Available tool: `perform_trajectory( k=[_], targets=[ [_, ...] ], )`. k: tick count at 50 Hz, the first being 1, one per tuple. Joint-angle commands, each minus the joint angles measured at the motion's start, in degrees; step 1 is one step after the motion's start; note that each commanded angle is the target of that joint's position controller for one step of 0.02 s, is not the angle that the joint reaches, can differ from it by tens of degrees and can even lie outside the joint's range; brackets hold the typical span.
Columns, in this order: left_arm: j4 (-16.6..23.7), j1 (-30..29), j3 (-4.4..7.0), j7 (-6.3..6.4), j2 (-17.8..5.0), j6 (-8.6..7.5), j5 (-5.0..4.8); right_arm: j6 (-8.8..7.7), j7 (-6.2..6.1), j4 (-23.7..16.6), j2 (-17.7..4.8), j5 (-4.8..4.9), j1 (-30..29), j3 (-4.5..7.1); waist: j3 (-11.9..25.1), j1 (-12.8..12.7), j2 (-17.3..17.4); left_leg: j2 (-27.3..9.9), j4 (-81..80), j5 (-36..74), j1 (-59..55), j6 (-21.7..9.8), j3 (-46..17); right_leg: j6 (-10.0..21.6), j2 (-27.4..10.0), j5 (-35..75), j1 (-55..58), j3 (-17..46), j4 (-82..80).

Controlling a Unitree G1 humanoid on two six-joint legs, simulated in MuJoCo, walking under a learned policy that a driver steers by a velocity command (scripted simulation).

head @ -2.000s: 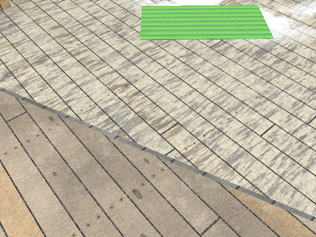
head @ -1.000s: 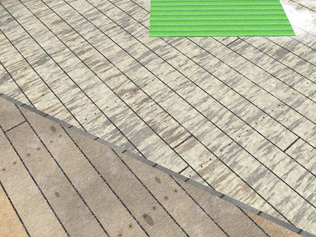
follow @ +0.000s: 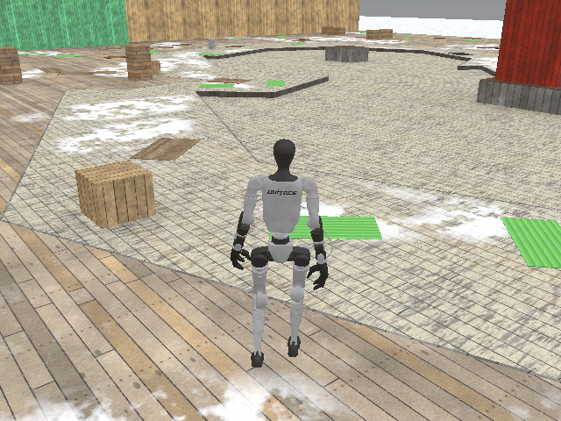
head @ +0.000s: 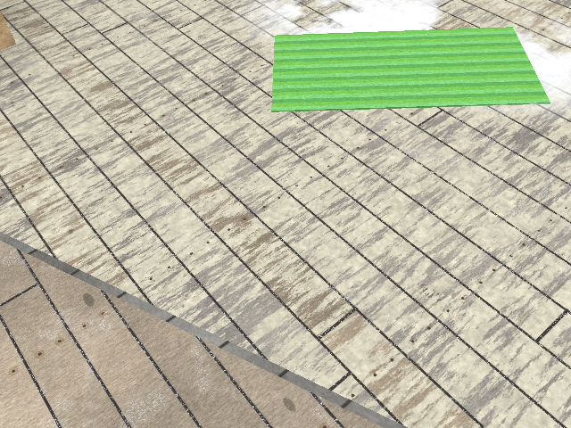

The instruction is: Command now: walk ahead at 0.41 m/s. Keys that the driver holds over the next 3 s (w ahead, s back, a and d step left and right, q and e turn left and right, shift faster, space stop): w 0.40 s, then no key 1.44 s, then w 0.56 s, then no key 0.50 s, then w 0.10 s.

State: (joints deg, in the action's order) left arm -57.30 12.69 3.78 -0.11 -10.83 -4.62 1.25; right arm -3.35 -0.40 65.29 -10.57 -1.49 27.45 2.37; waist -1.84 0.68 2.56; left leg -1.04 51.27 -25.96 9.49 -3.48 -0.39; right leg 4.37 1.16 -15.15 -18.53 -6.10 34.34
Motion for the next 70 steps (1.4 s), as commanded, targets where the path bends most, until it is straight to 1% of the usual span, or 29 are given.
perform_trajectory(
  k=[1, 2, 4, 6, 12, 16, 19, 20, 21, 22, 23, 24, 25, 26, 27, 28, 30, 34, 37, 41, 43, 44, 45, 46, 47, 48, 50, 55, 70],
  targets=[
    [-1.4, 11.3, 1.05, 0.15, -6.6, 0.65, -0.05, -1.64, 1.35, -7.4, -2.5, -0.43, -7.7, 0.30, -4.8, -3.4, -4.0, -2.8, 19.3, 7.5, 30.5, -2.7, -1.7, 8.7, -20.2, -16.5, 16.2, 33.0, -25.9],
    [-0.9, 9.2, 0.57, 0.09, -5.7, 0.11, -0.08, -1.67, 1.51, -7.3, -1.8, -0.20, -7.5, 0.42, -5.0, -1.5, -3.2, -4.0, 16.6, 10.3, 27.7, -2.5, -1.5, 7.4, -17.6, -9.4, 13.3, 27.4, -26.4],
    [-1.7, 10.2, -0.53, 0.45, -3.1, -0.85, -0.19, -0.60, 1.79, -6.8, -1.5, -0.76, -5.6, 0.62, -3.6, 0.4, -4.7, -4.4, 13.5, 12.2, 24.4, -1.3, -0.3, 6.1, -14.3, 2.5, 12.3, 19.8, -26.5],
    [-3.0, 13.5, -0.87, 0.79, -3.3, -1.49, -0.31, 0.30, 2.00, -7.7, -2.1, -0.60, -7.7, 1.00, -3.6, 0.7, -5.4, -3.9, 11.4, 13.5, 26.5, -0.5, 1.2, 6.3, -13.4, 12.3, 14.2, 15.9, -26.3],
    [-3.9, 17.7, -1.74, 0.88, -3.0, -1.81, -0.34, 0.81, 2.47, -14.0, -1.1, -0.07, -24.8, 0.35, -6.3, -1.8, -6.2, -2.6, -5.5, 21.9, 29.7, 1.3, 5.2, 6.5, -11.1, 25.3, 15.4, 9.3, -27.1],
    [-4.8, 19.8, -1.61, 1.25, -3.9, -2.03, -0.32, 0.60, 2.37, -16.4, -1.4, 0.39, -30.5, 0.10, -6.5, -2.8, -7.1, -0.7, -15.4, 24.4, 24.9, -0.5, 7.1, 6.3, -12.2, 31.7, 18.6, 7.8, -26.4],
    [-4.9, 18.2, -1.25, 1.53, -5.2, -2.08, 0.04, 0.01, 1.68, -16.2, -3.1, 0.33, -27.4, 0.88, -4.1, -0.3, -7.2, 1.8, -18.4, 20.4, 18.6, -3.6, 7.7, 5.4, -13.4, 48.3, 23.3, 6.3, -19.5],
    [-4.9, 17.5, -1.00, 1.65, -6.0, -1.94, 0.24, -0.31, 1.26, -14.8, -4.1, 0.31, -22.7, 1.48, -1.3, 1.8, -7.6, 3.4, -19.0, 18.1, 13.5, -4.6, 7.9, 4.9, -13.3, 55.3, 24.5, 5.6, -13.5],
    [-5.0, 16.9, -0.88, 1.68, -6.2, -1.58, 0.23, -0.88, 0.77, -11.9, -4.8, 0.12, -14.2, 2.13, 2.6, 5.0, -6.7, 5.1, -22.2, 19.8, 5.2, -5.6, 8.4, 3.8, -11.8, 57.9, 24.0, 4.6, -3.3],
    [-4.8, 16.9, -1.02, 1.63, -5.9, -1.45, -0.43, -1.59, 0.23, -9.2, -6.5, -0.96, -5.8, 2.89, 6.8, 8.0, -6.0, 1.4, -24.4, 24.3, -7.2, -6.9, 5.1, 2.7, -9.7, 48.4, 16.7, 3.6, 8.9],
    [-3.1, 19.5, -1.93, 1.43, -1.9, -1.29, -2.03, -1.94, -0.19, -8.4, -11.9, -2.38, 1.4, 4.18, 14.7, 8.2, 1.9, -14.9, -23.6, 32.9, -22.0, -11.3, -13.2, 0.6, -3.8, 20.4, 2.6, 0.4, 29.6],
    [-4.1, 25.6, -1.31, 1.39, -1.3, -0.82, -3.36, -1.12, 0.45, -8.3, -13.3, -0.48, -0.1, 4.64, 21.5, 4.6, 8.6, -25.1, -29.5, 47.5, -27.5, -19.5, -34.0, -0.6, 4.9, -16.1, -7.9, 4.9, 46.6],
    [-3.4, 21.0, -0.63, 1.68, -3.7, -0.31, -1.80, -0.79, 0.75, -9.7, -11.4, 1.20, -7.0, 4.11, 15.4, 2.1, 0.6, -22.4, -30.8, 47.2, -19.4, -18.1, -27.0, -0.3, 0.7, -11.2, -10.0, 9.7, 47.4],
    [-2.1, 15.7, -0.80, 1.64, -2.8, -0.32, -0.76, -1.16, 0.76, -10.1, -6.9, 1.34, -11.6, 2.73, 7.5, 1.4, -1.3, -20.0, -32.2, 49.5, -11.1, -16.3, -19.1, -0.6, -1.0, -8.7, -11.2, 9.2, 44.7],
    [-2.0, 14.0, -0.71, 1.58, -1.9, -0.12, -0.14, -1.49, 0.65, -9.8, -3.9, 1.00, -13.1, 1.78, 3.5, -0.2, -3.1, -17.2, -34.1, 51.6, -5.1, -13.7, -13.6, -0.6, -2.8, -7.3, -9.8, 8.9, 40.8],
    [-1.7, 13.4, -0.46, 1.35, -1.9, 0.62, 0.77, -1.81, 0.21, -9.0, -2.0, 1.07, -12.6, 1.08, 1.9, -1.2, -2.3, -14.8, -35.3, 52.9, -1.4, -11.9, -9.6, -0.9, -3.8, -6.5, -7.9, 9.0, 36.9],
    [-2.5, 15.0, -0.64, 0.85, 0.0, 2.17, 1.01, -2.39, -0.09, -7.7, -1.4, 0.63, -10.9, 0.29, 2.2, -2.9, -1.2, -12.8, -36.0, 58.6, 2.8, -10.2, -4.9, -1.5, -3.2, -5.2, -2.8, 8.1, 32.2],
    [-2.0, 12.1, -1.18, 1.15, 0.7, 3.96, 0.52, -2.79, -0.12, -7.3, -4.1, 0.00, -10.9, -0.27, 3.1, -4.7, 1.2, -10.0, -35.4, 62.4, 4.6, -8.9, 1.0, -2.6, -2.8, -1.3, -0.5, 6.0, 18.6],
    [-1.3, 7.1, -1.62, 1.70, -0.1, 4.52, -0.03, -2.02, -0.30, -6.3, -4.2, 0.11, -8.2, -0.80, 4.0, -2.7, 3.6, -9.3, -34.9, 56.9, 3.1, -7.6, 1.6, -2.8, -2.6, 2.0, 1.3, 4.4, 9.9],
    [-1.6, 4.1, -2.08, 2.16, -0.6, 4.67, -0.26, -0.54, -0.81, -5.4, -3.7, -0.07, -6.6, -1.26, 2.3, -1.2, 2.9, -10.9, -34.9, 38.3, 3.8, -8.0, -2.0, -2.8, -2.9, 0.3, 4.4, 4.3, 2.2],
    [-2.5, 5.1, -2.54, 2.41, -0.1, 4.17, -0.01, 0.10, -1.20, -5.4, -3.4, 0.43, -7.5, -1.43, 0.3, -2.4, 0.7, -10.0, -33.4, 27.0, 6.1, -6.1, -3.2, -2.3, -3.4, 5.3, 9.6, 4.7, -8.7],
    [-3.0, 6.1, -2.50, 2.58, -1.1, 3.60, 0.25, 0.22, -1.32, -5.2, -2.8, 0.34, -6.4, -1.53, 0.0, -2.1, -1.6, -8.6, -32.5, 22.0, 7.6, -4.0, -3.6, -2.2, -6.3, 11.0, 13.3, 8.2, -12.6],
    [-3.3, 7.9, -2.34, 2.81, -3.0, 2.84, 0.68, 0.31, -1.35, -5.5, -2.4, 0.32, -4.9, -1.39, 0.1, -0.6, -4.9, -5.8, -29.8, 17.1, 8.9, -2.2, -1.9, -1.6, -11.4, 20.9, 15.7, 13.2, -13.5],
    [-3.9, 5.1, -2.49, 2.77, -3.5, 2.88, -0.54, 0.93, -1.17, -3.9, 1.8, 1.38, 1.4, -2.05, -0.4, 3.4, -11.8, -1.9, -32.7, 10.5, 5.4, -1.0, 0.3, 1.8, -13.2, 22.1, 10.6, 15.1, -13.2],
    [-3.8, 3.9, -3.02, 2.30, -0.5, 2.85, -0.81, 1.42, -1.47, -2.9, 0.2, 0.91, -0.2, -1.87, -2.0, 1.9, -9.7, -2.2, -33.5, 12.2, 0.9, -0.3, 0.0, 1.0, -11.6, 16.9, 6.3, 14.5, -14.3],
    [-3.8, 3.7, -3.17, 2.10, 0.1, 2.71, -0.94, 1.63, -1.62, -3.1, -1.3, 0.81, -2.1, -1.38, -3.2, 1.0, -7.9, -2.8, -33.3, 15.3, -0.5, -0.3, -0.7, -0.4, -9.3, 14.8, 4.9, 12.5, -14.4],
    [-4.5, 4.8, -3.06, 2.55, -0.7, 2.78, -1.01, 1.77, -1.54, -3.3, -2.0, 0.84, -4.1, -1.13, -2.2, 0.4, -6.8, -3.8, -32.9, 18.8, -1.7, -0.5, -1.2, -1.3, -7.5, 14.3, 6.3, 11.1, -14.8],
    [-5.7, 6.0, -3.02, 2.75, -0.9, 2.86, -0.95, 1.78, -1.87, -2.2, -0.5, 0.92, -4.8, -1.62, -1.5, 0.0, -3.3, -4.3, -33.8, 19.0, -1.8, 0.1, -1.1, -0.8, -7.7, 16.4, 9.3, 11.1, -14.9],
    [-8.2, 8.3, -3.51, 2.87, 0.0, 3.37, -0.83, 2.40, -2.40, 0.3, 0.0, 0.97, -4.1, -2.25, -2.7, -0.4, -2.6, -5.1, -33.7, 19.1, -1.7, 0.4, -1.2, -0.7, -7.1, 15.3, 10.0, 10.6, -15.8]
  ],
)
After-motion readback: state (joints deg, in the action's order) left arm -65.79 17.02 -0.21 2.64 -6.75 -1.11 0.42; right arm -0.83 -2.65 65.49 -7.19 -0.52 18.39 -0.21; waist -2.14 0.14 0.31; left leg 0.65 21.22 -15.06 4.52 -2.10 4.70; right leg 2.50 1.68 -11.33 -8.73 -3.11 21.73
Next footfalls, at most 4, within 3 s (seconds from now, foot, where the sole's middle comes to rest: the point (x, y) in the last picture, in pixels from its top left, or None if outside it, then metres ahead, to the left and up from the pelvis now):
0.44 left None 0.41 0.07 -0.76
0.88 right None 0.45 -0.11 -0.76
2.20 right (379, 400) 0.55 -0.16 -0.76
2.64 left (311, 295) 0.85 -0.01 -0.76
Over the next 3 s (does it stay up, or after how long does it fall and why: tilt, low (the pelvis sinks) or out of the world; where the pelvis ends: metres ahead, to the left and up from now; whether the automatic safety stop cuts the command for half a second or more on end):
stays up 0.74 -0.07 0.01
